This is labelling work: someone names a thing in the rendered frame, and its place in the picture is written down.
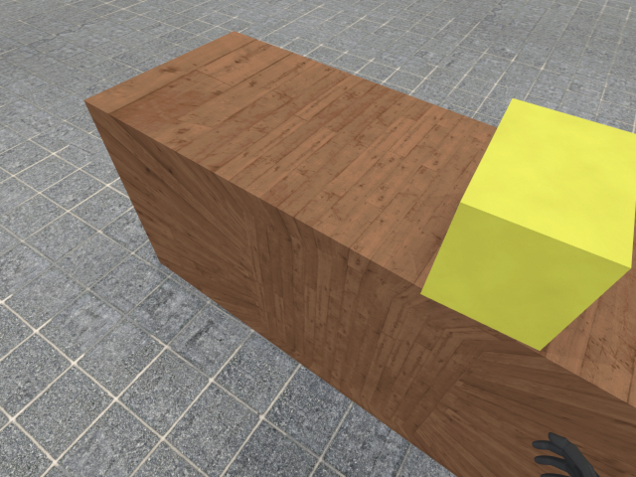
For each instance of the carton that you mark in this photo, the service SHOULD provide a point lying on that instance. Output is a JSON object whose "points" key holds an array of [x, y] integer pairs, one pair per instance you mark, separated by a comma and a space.
{"points": [[544, 228]]}

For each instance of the pedestal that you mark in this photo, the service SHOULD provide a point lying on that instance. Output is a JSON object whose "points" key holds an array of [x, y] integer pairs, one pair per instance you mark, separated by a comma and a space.
{"points": [[311, 204]]}

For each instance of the right robot hand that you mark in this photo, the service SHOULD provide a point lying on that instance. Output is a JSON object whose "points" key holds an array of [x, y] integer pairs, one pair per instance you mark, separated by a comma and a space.
{"points": [[574, 463]]}

